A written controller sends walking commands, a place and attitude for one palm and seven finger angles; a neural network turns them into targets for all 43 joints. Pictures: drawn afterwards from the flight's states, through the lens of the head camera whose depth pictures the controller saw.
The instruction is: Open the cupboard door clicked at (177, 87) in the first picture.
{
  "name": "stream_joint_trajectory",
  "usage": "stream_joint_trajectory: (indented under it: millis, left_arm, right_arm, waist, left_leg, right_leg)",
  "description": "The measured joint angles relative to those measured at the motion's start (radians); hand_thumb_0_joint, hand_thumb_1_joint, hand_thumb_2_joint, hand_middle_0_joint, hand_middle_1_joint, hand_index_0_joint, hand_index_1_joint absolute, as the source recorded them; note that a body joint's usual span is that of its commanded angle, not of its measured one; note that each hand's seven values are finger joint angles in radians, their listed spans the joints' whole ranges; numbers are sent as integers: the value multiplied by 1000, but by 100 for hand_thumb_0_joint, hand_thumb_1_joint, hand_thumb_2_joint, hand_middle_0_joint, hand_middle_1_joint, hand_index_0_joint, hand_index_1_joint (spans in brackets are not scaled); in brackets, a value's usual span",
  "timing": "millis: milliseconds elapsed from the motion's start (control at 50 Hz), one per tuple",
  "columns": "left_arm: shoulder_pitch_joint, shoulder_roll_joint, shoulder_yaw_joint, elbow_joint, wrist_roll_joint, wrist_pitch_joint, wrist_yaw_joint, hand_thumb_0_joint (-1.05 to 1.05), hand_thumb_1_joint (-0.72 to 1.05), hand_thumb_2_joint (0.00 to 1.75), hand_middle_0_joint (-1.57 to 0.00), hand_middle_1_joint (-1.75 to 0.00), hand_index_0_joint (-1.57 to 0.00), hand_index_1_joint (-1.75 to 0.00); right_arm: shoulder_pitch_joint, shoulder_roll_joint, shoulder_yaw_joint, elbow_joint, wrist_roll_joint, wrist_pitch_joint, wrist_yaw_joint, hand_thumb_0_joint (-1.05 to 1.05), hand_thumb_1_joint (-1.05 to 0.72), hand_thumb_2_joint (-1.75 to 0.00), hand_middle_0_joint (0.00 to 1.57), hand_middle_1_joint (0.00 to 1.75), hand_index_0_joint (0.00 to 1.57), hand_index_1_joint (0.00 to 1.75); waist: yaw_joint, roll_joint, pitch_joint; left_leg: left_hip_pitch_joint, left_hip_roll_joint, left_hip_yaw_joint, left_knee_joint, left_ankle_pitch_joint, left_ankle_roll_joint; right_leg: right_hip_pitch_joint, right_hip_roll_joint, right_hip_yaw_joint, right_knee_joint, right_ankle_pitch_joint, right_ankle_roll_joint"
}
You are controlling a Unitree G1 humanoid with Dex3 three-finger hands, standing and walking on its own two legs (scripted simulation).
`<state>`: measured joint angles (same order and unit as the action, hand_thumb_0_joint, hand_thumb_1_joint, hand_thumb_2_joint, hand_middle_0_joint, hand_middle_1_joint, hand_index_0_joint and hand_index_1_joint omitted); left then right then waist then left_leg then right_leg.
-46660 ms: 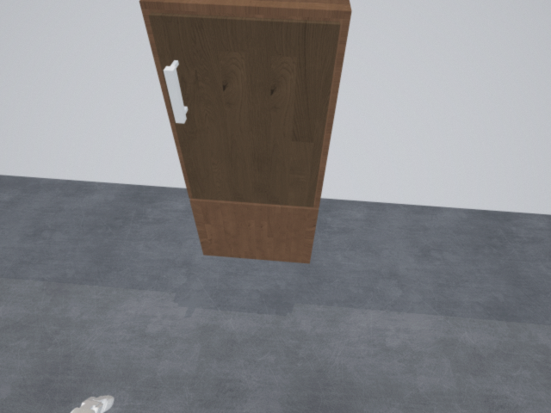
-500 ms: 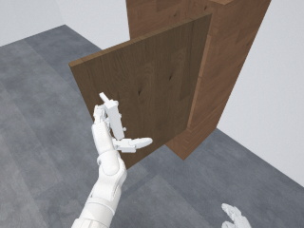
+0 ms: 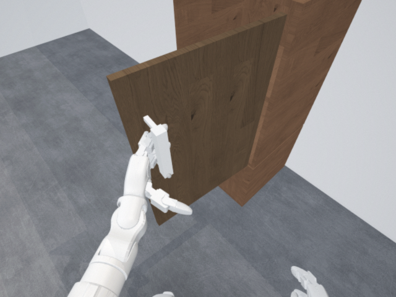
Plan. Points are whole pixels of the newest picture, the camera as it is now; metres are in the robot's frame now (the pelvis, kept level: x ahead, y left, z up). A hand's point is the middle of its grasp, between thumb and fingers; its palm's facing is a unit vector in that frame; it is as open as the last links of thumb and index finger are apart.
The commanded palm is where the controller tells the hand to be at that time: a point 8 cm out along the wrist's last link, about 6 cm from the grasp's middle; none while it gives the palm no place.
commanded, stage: slide the hand sideways off the handle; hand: left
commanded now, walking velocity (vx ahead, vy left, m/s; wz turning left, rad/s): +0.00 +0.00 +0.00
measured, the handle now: (157, 147) +0.40 +0.11 +0.08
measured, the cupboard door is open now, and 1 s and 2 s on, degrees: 84 85 85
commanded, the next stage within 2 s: draw the hand back to the body in 1.02 s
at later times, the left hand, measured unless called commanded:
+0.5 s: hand (158, 188) +0.31 +0.10 +0.07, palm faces -0.06 -1.00 -0.02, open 16.2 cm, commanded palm +0.28 +0.16 +0.07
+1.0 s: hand (127, 211) +0.26 +0.15 +0.07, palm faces -0.01 -1.00 -0.04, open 16.3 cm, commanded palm +0.23 +0.21 +0.07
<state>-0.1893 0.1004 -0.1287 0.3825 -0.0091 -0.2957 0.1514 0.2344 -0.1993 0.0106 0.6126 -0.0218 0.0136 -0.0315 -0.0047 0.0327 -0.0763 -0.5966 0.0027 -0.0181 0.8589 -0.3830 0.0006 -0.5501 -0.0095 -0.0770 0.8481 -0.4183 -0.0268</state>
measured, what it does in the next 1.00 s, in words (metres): stands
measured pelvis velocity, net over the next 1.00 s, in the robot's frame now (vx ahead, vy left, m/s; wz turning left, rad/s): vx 0.02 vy -0.02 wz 0.00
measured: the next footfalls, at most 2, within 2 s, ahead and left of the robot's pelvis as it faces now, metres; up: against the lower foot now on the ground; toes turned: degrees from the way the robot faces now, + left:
none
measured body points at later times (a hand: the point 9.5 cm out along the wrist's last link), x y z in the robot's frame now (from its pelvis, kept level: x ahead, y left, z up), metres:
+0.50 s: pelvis +0.01 +0.00 +0.00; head +0.04 -0.01 +0.45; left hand +0.31 +0.15 +0.07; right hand +0.16 -0.23 -0.09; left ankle +0.03 +0.12 -0.70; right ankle +0.01 -0.10 -0.70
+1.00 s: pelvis +0.02 -0.02 +0.00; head +0.05 -0.04 +0.45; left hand +0.25 +0.20 +0.08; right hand +0.20 -0.25 -0.08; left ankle +0.03 +0.12 -0.70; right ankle +0.01 -0.10 -0.70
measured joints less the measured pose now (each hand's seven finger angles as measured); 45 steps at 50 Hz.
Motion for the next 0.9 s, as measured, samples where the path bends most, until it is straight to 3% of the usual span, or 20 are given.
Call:
stream_joint_trajectory:
  millis: [60, 120, 260, 440, 740, 900]
  left_arm:
    - [-16, 16, 3, 20, -104, 13, -125, -2, -50, 30, -24, -41, -16, -40]
    - [-19, -7, 23, 31, -143, 23, -147, -2, -50, 30, -19, -37, -18, -38]
    - [16, -31, 52, -5, -102, 15, -111, -1, -50, 30, -21, -38, -22, -35]
    - [179, -4, 77, -144, -98, 12, -139, -1, -50, 30, -18, -34, -18, -32]
    - [392, 45, 144, -337, -152, 24, -241, -1, -50, 30, -16, -31, -16, -30]
    - [469, 75, 203, -394, -205, 14, -313, -2, -50, 30, -15, -30, -15, -30]
  right_arm:
    - [5, -17, 9, 2, 27, -21, -16, 1, -90, -90, 20, 30, 20, 30]
    - [8, -25, 13, 0, 38, -42, -16, 1, -90, -90, 20, 30, 20, 30]
    - [9, -15, 15, -28, 28, -55, 21, 1, -90, -90, 20, 30, 20, 30]
    - [15, -9, 15, -63, 27, -42, 28, 1, -90, -90, 20, 30, 20, 30]
    - [-4, -21, 8, -82, 31, -72, 8, 1, -90, -90, 20, 30, 20, 30]
    - [-9, -31, 6, -88, 34, -98, -9, 1, -90, -90, 20, 30, 20, 30]
  waist:
    - [1, 11, 11]
    - [1, 11, 12]
    - [-4, -10, 5]
    - [-3, -9, 4]
    - [17, 1, -8]
    - [20, 5, -13]
  left_leg:
    - [18, 2, -2, -9, 5, 2]
    - [29, 0, 6, -24, 13, 5]
    - [27, 2, 28, -32, 15, 6]
    - [49, 13, 38, -36, -3, 1]
    - [49, 16, 14, -25, -28, -17]
    - [33, 20, -5, -4, -39, -27]
  right_leg:
    - [22, 2, -2, -19, 11, 3]
    - [30, 0, 6, -31, 19, 7]
    - [11, 1, 28, -21, 19, 8]
    - [27, 12, 38, -23, 6, 3]
    - [33, 16, 16, -9, -29, -13]
    - [25, 21, -2, 5, -42, -21]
